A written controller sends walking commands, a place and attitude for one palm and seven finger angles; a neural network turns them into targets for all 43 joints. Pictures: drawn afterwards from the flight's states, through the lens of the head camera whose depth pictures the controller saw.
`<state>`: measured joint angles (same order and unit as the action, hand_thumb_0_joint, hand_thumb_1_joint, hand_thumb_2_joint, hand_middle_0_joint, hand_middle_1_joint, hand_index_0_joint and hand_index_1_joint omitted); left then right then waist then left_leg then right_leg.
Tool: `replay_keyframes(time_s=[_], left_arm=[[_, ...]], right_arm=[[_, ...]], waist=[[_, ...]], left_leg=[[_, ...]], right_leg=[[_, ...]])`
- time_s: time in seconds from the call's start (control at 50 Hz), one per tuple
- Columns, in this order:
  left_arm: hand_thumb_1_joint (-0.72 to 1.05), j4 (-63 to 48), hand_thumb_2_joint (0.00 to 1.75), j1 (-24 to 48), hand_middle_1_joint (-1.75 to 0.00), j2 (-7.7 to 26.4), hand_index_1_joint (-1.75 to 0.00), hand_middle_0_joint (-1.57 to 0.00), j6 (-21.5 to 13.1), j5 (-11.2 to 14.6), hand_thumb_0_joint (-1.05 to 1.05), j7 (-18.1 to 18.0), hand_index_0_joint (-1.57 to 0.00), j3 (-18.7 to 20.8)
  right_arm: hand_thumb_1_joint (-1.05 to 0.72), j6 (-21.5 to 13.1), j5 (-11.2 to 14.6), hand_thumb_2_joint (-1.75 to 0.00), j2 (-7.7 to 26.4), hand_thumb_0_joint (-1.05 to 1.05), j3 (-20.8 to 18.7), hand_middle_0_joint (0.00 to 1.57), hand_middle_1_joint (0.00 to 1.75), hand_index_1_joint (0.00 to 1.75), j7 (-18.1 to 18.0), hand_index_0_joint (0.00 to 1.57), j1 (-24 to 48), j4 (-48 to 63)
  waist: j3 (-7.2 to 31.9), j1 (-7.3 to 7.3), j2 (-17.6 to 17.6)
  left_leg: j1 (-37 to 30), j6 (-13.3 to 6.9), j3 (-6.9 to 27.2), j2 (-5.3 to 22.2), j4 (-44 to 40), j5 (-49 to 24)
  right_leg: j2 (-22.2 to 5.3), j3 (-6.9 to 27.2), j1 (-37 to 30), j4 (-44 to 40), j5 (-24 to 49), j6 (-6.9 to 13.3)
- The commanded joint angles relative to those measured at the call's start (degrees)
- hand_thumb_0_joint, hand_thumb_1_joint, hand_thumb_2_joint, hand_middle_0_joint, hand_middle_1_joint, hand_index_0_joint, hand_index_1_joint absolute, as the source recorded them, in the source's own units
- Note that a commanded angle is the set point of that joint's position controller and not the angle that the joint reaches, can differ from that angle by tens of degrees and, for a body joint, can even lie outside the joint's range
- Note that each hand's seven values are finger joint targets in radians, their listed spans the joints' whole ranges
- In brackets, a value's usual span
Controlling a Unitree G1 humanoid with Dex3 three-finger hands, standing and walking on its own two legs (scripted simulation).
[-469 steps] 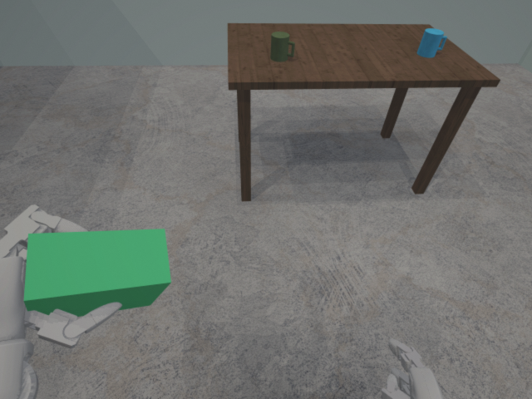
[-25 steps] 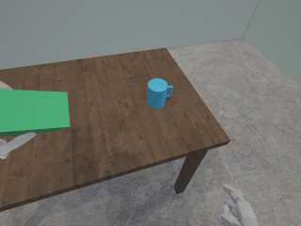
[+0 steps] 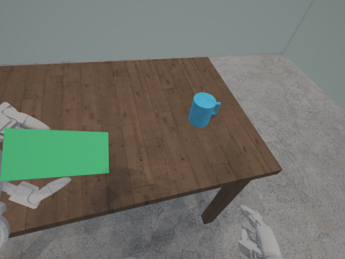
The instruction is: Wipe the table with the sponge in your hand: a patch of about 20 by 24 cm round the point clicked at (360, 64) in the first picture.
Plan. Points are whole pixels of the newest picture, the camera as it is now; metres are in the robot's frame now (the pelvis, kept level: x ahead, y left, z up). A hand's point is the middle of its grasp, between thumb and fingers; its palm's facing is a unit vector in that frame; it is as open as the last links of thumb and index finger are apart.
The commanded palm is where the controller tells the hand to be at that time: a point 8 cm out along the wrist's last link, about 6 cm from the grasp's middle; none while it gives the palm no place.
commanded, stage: come to a stop and stand still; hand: left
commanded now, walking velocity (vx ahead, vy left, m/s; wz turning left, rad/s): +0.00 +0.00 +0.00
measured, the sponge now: (72, 156) +0.24 +0.21 +0.16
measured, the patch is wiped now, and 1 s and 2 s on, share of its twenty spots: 0.00 0.00 0.00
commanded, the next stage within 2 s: look again from close up in 0.74 s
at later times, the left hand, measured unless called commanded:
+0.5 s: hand (50, 170) +0.21 +0.23 +0.16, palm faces +0.34 -0.86 -0.38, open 10.7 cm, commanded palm +0.15 +0.27 +0.18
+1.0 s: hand (60, 172) +0.21 +0.22 +0.16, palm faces +0.32 -0.87 -0.37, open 10.7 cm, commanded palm +0.15 +0.26 +0.18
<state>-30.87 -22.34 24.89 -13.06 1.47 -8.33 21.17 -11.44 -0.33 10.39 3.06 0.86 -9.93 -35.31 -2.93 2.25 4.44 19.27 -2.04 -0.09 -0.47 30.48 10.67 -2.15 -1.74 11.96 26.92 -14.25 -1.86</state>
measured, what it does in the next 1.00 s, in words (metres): stands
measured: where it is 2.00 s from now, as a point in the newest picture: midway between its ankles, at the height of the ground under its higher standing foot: outside the picture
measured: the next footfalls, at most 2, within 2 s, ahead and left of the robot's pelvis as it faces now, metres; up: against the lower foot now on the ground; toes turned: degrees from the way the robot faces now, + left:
none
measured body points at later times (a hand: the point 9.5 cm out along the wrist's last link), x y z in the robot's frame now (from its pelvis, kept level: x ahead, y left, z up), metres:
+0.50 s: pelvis -0.02 -0.01 +0.00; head +0.00 +0.02 +0.45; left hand +0.18 +0.28 +0.18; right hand +0.14 -0.24 -0.06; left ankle +0.06 +0.09 -0.73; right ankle +0.00 -0.16 -0.73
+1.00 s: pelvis -0.01 -0.02 +0.00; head -0.01 +0.00 +0.45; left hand +0.18 +0.26 +0.18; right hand +0.16 -0.25 -0.06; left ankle +0.06 +0.09 -0.73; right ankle +0.00 -0.16 -0.73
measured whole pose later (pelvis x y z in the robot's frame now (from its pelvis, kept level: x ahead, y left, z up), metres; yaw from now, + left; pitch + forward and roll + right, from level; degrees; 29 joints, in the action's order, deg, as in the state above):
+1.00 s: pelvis -0.01 -0.02 +0.00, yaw -1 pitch -2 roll -2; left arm -26.8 -25.8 21.3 -9.3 2.5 -5.5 19.0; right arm -9.1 1.2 11.6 2.3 -2.5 -12.2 -33.1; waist -2.7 0.3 0.7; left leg 16.7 -0.4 -0.6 2.0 26.8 8.0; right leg 0.2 -1.0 9.9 23.2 -11.0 -1.2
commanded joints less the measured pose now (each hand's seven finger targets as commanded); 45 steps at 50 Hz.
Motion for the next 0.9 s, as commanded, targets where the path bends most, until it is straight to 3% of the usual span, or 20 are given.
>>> replay_keyframes(time_s=[0.0,0.02,0.08,0.1,0.12,0.18,0.2,0.22,0.28,0.3,0.32,0.4,0.42,0.54,0.6,0.62,0.68,0.7,0.72,0.88], left_arm=[[0.1,-4.52,1.3,3.79,-1.6,6.77,-1.6,-1.2,-1.41,-0.15,0.0,0.11,-1.2,6.08],[0.1,-4.85,1.3,4.8,-1.6,4.35,-1.6,-1.2,-1.31,-0.49,0.0,0.51,-1.2,4.39],[0.1,-7.34,1.3,7.03,-1.6,4.85,-1.6,-1.2,-0.96,-0.39,0.0,0.99,-1.2,4.41],[0.1,-8.23,1.3,6.13,-1.6,6.74,-1.6,-1.2,-0.97,-0.48,0.0,0.87,-1.2,5.9],[0.1,-10.31,1.3,6.08,-1.6,4.19,-1.6,-1.2,-1.1,-0.67,0.0,1.09,-1.2,3.76],[0.1,-14.6,1.3,5.24,-1.6,5.87,-1.6,-1.2,-0.82,-0.37,0.0,1.0,-1.2,4.31],[0.1,-15.37,1.3,4.57,-1.6,7.66,-1.6,-1.2,-0.77,-0.42,0.0,0.85,-1.2,5.65],[0.1,-15.49,1.3,3.81,-1.6,5.46,-1.6,-1.2,-0.96,-0.42,0.0,0.92,-1.2,4.34],[0.1,-15.21,1.3,3.02,-1.6,6.64,-1.6,-1.2,-0.7,0.1,0.0,0.73,-1.2,5.4],[0.1,-13.56,1.3,1.48,-1.6,9.2,-1.6,-1.2,-0.48,0.09,0.0,0.53,-1.2,7.77],[0.1,-12.93,1.3,1.58,-1.6,5.53,-1.6,-1.2,-0.62,0.34,0.0,0.78,-1.2,5.35],[0.1,-9.52,1.3,1.2,-1.6,7.22,-1.6,-1.2,-0.33,0.47,0.0,0.93,-1.2,6.68],[0.1,-9.61,1.3,1.47,-1.6,4.8,-1.6,-1.2,-0.48,0.64,0.0,1.21,-1.2,4.85],[0.1,-9.16,1.3,1.88,-1.6,5.05,-1.6,-1.2,-0.54,0.85,0.0,1.75,-1.2,4.12],[0.1,-8.51,1.3,1.35,-1.6,7.01,-1.6,-1.2,-0.49,0.94,0.0,1.68,-1.2,5.42],[0.1,-8.63,1.3,1.25,-1.6,5.23,-1.6,-1.2,-0.44,1.09,0.0,1.75,-1.2,4.1],[0.1,-10.02,1.3,2.76,-1.6,5.68,-1.6,-1.2,-0.68,1.25,0.0,1.75,-1.2,4.18],[0.1,-9.63,1.3,1.93,-1.6,7.6,-1.6,-1.2,-0.59,1.21,0.0,1.55,-1.2,5.59],[0.1,-10.16,1.3,1.98,-1.6,5.69,-1.6,-1.2,-0.64,1.34,0.0,1.63,-1.2,4.32],[0.1,-9.59,1.3,2.19,-1.6,5.52,-1.6,-1.2,-0.51,1.57,0.0,1.79,-1.2,4.28]], right_arm=[[-0.9,-0.43,0.31,-0.9,10.87,0.0,-4.61,0.2,0.3,0.3,-1.82,0.2,2.36,9.02],[-0.9,0.19,0.22,-0.9,10.16,0.0,-4.44,0.2,0.3,0.3,-1.97,0.2,1.9,9.54],[-0.9,0.87,0.45,-0.9,9.71,0.0,-4.1,0.2,0.3,0.3,-2.41,0.2,3.2,11.51],[-0.9,0.78,0.53,-0.9,9.93,0.0,-4.06,0.2,0.3,0.3,-2.4,0.2,3.8,11.5],[-0.9,0.76,0.24,-0.9,9.15,0.0,-3.77,0.2,0.3,0.3,-2.41,0.2,3.96,12.09],[-0.9,0.18,0.51,-0.9,8.94,0.0,-3.65,0.2,0.3,0.3,-2.49,0.2,4.29,12.95],[-0.9,-0.07,0.65,-0.9,9.34,0.0,-3.75,0.2,0.3,0.3,-2.47,0.2,4.33,12.54],[-0.9,-0.14,0.21,-0.9,8.9,0.0,-3.45,0.2,0.3,0.3,-2.45,0.2,4.34,12.45],[-0.9,-0.5,0.77,-0.9,8.74,0.0,-3.84,0.2,0.3,0.3,-2.79,0.2,3.75,12.52],[-0.9,-0.4,0.82,-0.9,9.32,0.0,-4.01,0.2,0.3,0.3,-2.98,0.2,3.57,11.99],[-0.9,-0.28,0.56,-0.9,8.63,0.0,-3.7,0.2,0.3,0.3,-2.95,0.2,3.45,12.1],[-0.9,-0.23,1.18,-0.9,9.68,0.0,-4.45,0.2,0.3,0.3,-3.39,0.2,3.06,11.41],[-0.9,-0.08,1.15,-0.9,9.05,0.0,-4.23,0.2,0.3,0.3,-3.33,0.2,2.93,11.57],[-0.9,-0.31,1.62,-0.9,9.28,0.0,-4.38,0.2,0.3,0.3,-3.61,0.2,3.51,11.96],[-0.9,-0.29,1.68,-0.9,9.64,0.0,-4.39,0.2,0.3,0.3,-3.72,0.2,3.43,11.5],[-0.9,-0.18,1.72,-0.9,9.01,0.0,-4.34,0.2,0.3,0.3,-3.82,0.2,3.4,11.84],[-0.9,-0.45,1.64,-0.9,9.38,0.0,-4.41,0.2,0.3,0.3,-3.94,0.2,3.42,11.92],[-0.9,-0.43,1.67,-0.9,9.56,0.0,-4.36,0.2,0.3,0.3,-4.01,0.2,3.5,11.6],[-0.9,-0.38,1.61,-0.9,8.93,0.0,-4.19,0.2,0.3,0.3,-4.11,0.2,3.38,11.91],[-0.9,-1.07,1.45,-0.9,8.92,0.0,-4.17,0.2,0.3,0.3,-4.21,0.2,3.48,11.69]], waist=[[6.82,-1.66,-10.2],[6.25,-1.77,-9.45],[6.01,-1.81,-7.86],[8.1,-1.45,-11.23],[8.6,-1.28,-11.88],[9.68,-1.24,-11.28],[11.01,-1.03,-13.63],[10.54,-0.85,-13.46],[10.04,-1.37,-11.31],[10.95,-1.15,-11.32],[9.85,-1.31,-9.87],[8.63,-1.91,-9.25],[8.31,-1.95,-8.98],[5.89,-2.19,-6.04],[5.43,-2.19,-7.04],[5.32,-2.29,-7.11],[5.4,-2.34,-8.26],[5.47,-2.21,-9.63],[5.71,-2.2,-9.7],[6.58,-2.14,-7.24]], left_leg=[[-7.33,1.87,7.9,7.95,-12.35,7.37],[-7.05,2.09,8.65,8.49,-12.98,8.44],[-5.84,1.54,8.24,8.75,-14.08,13.23],[-7.57,1.94,8.17,8.64,-15.13,12.89],[-7.82,2.08,8.22,8.75,-15.03,11.89],[-8.12,1.36,6.25,8.42,-13.03,7.88],[-9.17,1.9,6.08,8.15,-13.51,7.47],[-8.18,1.72,6.17,8.32,-13.28,7.58],[-7.9,1.43,4.86,7.58,-11.24,6.31],[-8.64,1.79,4.71,7.38,-11.28,6.17],[-7.82,1.67,4.52,7.13,-10.68,6.35],[-8.53,1.78,4.3,6.64,-9.65,8.17],[-7.98,1.62,4.41,6.66,-9.74,8.47],[-7.26,1.14,4.19,6.22,-8.76,9.83],[-7.83,1.27,4.18,6.14,-8.22,9.66],[-7.37,1.09,3.93,6.05,-8.13,9.73],[-7.9,1.19,4.24,6.04,-7.62,9.39],[-8.5,1.33,4.49,6.22,-8.45,10.15],[-7.54,1.12,4.64,6.34,-9.27,10.38],[-8.84,0.91,4.65,6.48,-8.99,7.61]], right_leg=[[-0.04,0.33,3.51,-2.37,1.21,2.73],[0.05,0.2,3.68,-2.34,1.54,2.69],[-0.34,0.83,2.63,-3.89,0.41,2.55],[0.01,0.89,2.36,-2.2,0.5,2.6],[0.05,0.62,1.95,-2.0,1.67,2.7],[-1.09,1.04,-0.08,-4.12,3.16,2.89],[-0.71,0.81,-0.33,-2.9,2.95,2.91],[-0.53,0.61,-0.48,-3.3,3.55,2.97],[-1.7,1.36,-1.14,-5.49,3.85,3.15],[-1.65,1.38,-0.99,-5.33,3.6,3.13],[-1.59,1.3,-0.69,-6.22,4.2,3.17],[-2.23,2.48,1.51,-7.74,1.53,3.39],[-1.97,2.11,1.26,-7.75,1.54,3.33],[-2.48,3.17,3.26,-9.9,-1.24,3.28],[-2.9,3.68,4.87,-10.51,-2.98,3.49],[-2.85,3.86,4.27,-10.6,-2.91,3.53],[-2.93,4.33,4.97,-10.61,-3.23,3.68],[-2.7,4.0,5.59,-10.3,-4.16,3.59],[-2.31,3.67,3.95,-9.74,-3.23,3.44],[-2.4,4.26,2.67,-10.23,0.19,3.23]])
